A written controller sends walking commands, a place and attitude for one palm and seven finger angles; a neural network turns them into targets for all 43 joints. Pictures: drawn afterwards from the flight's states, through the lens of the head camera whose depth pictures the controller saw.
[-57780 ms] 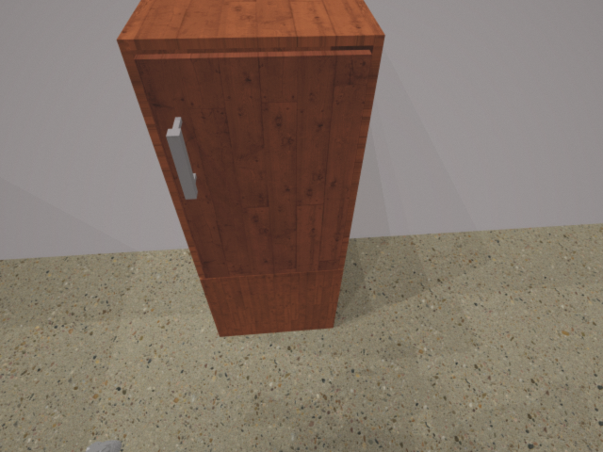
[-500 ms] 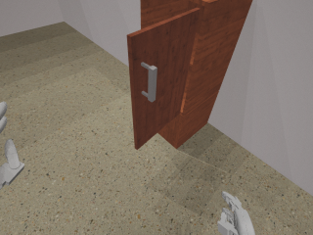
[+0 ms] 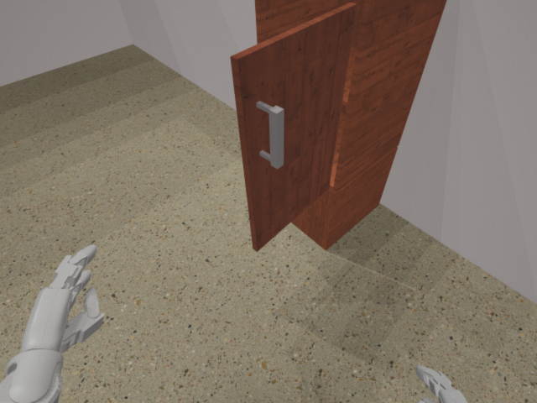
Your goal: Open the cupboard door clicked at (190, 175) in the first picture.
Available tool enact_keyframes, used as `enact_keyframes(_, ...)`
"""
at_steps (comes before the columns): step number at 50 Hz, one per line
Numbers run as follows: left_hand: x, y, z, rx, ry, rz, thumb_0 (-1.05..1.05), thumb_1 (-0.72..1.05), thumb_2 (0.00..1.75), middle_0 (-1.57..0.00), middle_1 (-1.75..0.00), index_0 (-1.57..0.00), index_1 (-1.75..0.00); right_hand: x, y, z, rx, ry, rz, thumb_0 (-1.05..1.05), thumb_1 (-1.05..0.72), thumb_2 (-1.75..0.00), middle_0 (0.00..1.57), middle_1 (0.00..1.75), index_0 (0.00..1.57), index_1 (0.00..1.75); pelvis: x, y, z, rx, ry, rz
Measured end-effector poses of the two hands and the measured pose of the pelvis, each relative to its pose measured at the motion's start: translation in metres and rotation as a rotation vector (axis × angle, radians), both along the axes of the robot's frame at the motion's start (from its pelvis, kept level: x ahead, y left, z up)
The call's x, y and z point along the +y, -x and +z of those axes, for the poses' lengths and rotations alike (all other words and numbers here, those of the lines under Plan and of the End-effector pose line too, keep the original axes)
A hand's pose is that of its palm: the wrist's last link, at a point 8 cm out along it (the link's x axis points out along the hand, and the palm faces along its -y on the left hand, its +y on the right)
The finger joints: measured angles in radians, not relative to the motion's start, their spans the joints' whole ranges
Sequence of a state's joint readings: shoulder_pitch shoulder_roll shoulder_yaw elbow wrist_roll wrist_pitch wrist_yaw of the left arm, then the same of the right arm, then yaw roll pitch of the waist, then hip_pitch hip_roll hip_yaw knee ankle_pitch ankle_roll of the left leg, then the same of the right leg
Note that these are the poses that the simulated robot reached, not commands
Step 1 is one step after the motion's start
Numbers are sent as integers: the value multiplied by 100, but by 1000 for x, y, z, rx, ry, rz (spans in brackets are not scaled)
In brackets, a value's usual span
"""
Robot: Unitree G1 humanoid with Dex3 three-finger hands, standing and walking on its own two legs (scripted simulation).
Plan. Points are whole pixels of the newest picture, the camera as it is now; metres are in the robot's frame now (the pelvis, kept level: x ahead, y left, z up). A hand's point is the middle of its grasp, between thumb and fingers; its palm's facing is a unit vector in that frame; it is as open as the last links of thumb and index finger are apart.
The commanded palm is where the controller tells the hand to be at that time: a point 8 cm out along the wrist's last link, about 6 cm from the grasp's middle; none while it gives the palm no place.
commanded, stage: let the arm hang, fingers relaxed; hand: left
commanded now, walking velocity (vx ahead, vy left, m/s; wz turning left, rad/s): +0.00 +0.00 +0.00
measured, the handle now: (269, 135) +0.61 +0.04 +0.06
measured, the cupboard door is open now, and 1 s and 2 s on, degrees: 95 95 95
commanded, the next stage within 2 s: look to check the result in 1.00 s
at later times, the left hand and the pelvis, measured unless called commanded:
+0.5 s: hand out of the picture -0.06 +0.16 -0.17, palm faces +0.06 -0.97 -0.23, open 7.3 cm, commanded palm none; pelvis -0.01 -0.02 +0.00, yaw +1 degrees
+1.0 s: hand out of the picture +0.01 +0.15 -0.17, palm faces +0.07 -0.98 -0.19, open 7.3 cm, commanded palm none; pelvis +0.01 -0.02 +0.01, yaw +0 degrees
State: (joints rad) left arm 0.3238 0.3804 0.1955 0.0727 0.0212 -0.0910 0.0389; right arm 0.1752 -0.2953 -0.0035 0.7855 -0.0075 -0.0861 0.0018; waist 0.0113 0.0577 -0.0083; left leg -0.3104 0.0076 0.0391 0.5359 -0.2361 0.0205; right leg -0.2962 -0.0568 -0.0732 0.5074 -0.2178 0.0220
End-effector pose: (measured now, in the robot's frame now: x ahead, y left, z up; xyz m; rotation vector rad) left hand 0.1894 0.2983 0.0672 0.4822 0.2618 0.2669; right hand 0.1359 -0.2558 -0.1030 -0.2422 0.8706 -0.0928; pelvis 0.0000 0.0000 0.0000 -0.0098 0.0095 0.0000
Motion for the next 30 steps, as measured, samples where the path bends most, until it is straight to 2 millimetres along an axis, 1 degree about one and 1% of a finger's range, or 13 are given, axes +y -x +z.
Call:
enact_keyframes(2,-8,12,-61,260,80,29,0,90,90,-20,-30,-20,-30,-7,9,-10,52,0,-15,1,-91,-90,20,30,20,30,0,3,-2,-4,-6,-4)
enact_keyframes(4,-24,37,-114,488,156,46,0,91,90,-20,-30,-20,-30,-13,22,-15,101,4,-40,1,-91,-90,20,30,20,30,-3,6,-3,-11,-13,-9)
enact_keyframes(5,-34,52,-137,587,195,52,0,91,90,-20,-30,-20,-30,-16,31,-16,128,9,-52,1,-91,-90,20,30,20,30,-4,7,-3,-14,-16,-10)
enact_keyframes(7,-58,86,-172,756,273,63,0,91,90,-20,-30,-20,-30,-19,51,-18,194,20,-73,1,-91,-90,20,30,20,30,-8,8,-2,-21,-18,-11)
enact_keyframes(9,-82,120,-196,889,351,76,1,91,90,-20,-30,-20,-30,-20,73,-20,272,29,-90,1,-91,-90,20,30,20,30,-11,8,-1,-27,-17,-10)
enact_keyframes(10,-88,135,-203,924,378,114,0,93,90,-21,-30,-20,-30,-19,85,-20,313,32,-97,1,-91,-90,20,30,20,30,-13,8,0,-28,-15,-7)
enact_keyframes(13,-87,174,-211,1009,406,196,-1,99,89,-21,-30,-21,-30,-15,117,-24,437,28,-107,1,-91,-90,20,30,20,30,-19,8,2,-31,-8,3)
enact_keyframes(17,-86,217,-210,1109,416,269,-1,98,90,-21,-30,-21,-30,-4,151,-31,556,-5,-123,1,-91,-90,20,30,20,30,-22,7,4,-32,-3,12)
enact_keyframes(20,-86,239,-205,1164,409,313,0,96,90,-21,-30,-21,-30,6,168,-36,605,-41,-134,1,-91,-90,20,30,20,30,-23,7,4,-32,-3,13)
enact_keyframes(23,-87,252,-201,1194,402,339,0,94,90,-21,-30,-20,-30,17,177,-40,629,-75,-144,1,-91,-90,20,30,20,30,-24,6,4,-33,-4,11)
enact_keyframes(25,-88,254,-200,1201,401,347,0,93,90,-20,-30,-20,-30,23,181,-43,635,-94,-149,1,-91,-90,20,30,20,30,-24,6,4,-33,-5,9)
enact_keyframes(27,-90,252,-200,1195,403,347,0,92,90,-20,-30,-20,-30,29,182,-45,636,-111,-151,1,-91,-90,20,30,20,30,-23,5,4,-33,-7,8)
enact_keyframes(30,-95,242,-202,1170,412,335,0,92,90,-20,-30,-20,-30,36,181,-46,630,-128,-153,1,-91,-90,20,30,20,30,-23,5,4,-35,-9,7)
